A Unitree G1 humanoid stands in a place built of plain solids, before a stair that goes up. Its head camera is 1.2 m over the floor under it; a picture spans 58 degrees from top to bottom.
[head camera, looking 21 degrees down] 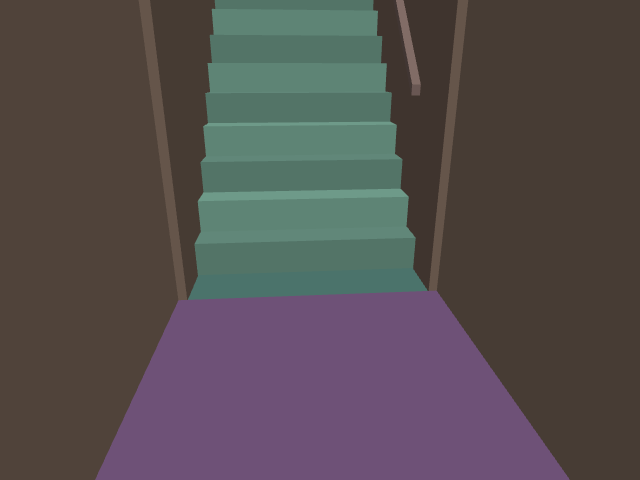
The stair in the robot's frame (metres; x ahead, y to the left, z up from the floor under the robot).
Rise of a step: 0.21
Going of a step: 0.22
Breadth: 1.40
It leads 4 degrees to the left of straight ahead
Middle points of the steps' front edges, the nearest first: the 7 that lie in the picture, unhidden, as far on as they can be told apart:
2.56 0.08 0.21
2.78 0.10 0.43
3.00 0.12 0.64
3.22 0.13 0.85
3.44 0.15 1.07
3.66 0.17 1.28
3.88 0.18 1.49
